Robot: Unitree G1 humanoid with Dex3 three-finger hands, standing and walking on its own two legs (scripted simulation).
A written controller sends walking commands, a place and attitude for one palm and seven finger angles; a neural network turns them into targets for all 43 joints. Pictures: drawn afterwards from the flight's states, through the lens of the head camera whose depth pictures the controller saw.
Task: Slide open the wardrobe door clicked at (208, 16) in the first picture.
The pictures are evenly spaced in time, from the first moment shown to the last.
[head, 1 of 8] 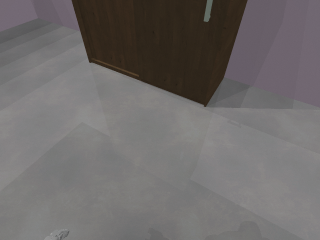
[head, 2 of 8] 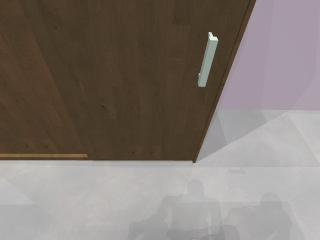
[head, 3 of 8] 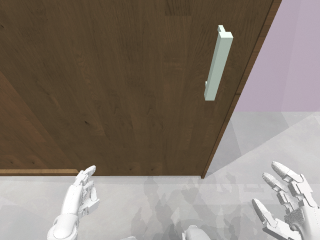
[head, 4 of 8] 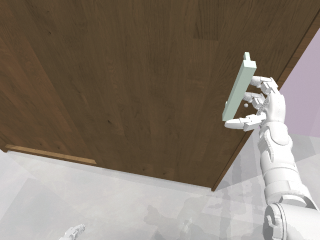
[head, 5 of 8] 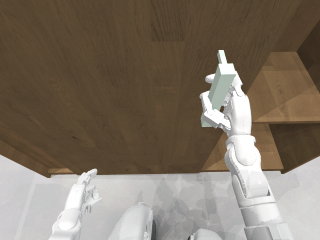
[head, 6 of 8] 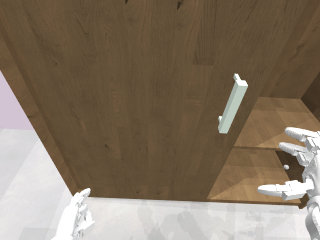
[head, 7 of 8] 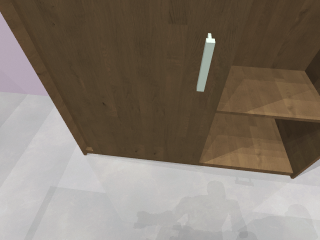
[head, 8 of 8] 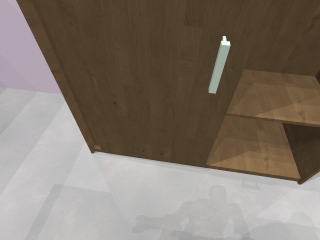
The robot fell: no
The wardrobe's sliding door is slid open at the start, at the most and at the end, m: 0.00 0.64 0.63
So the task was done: yes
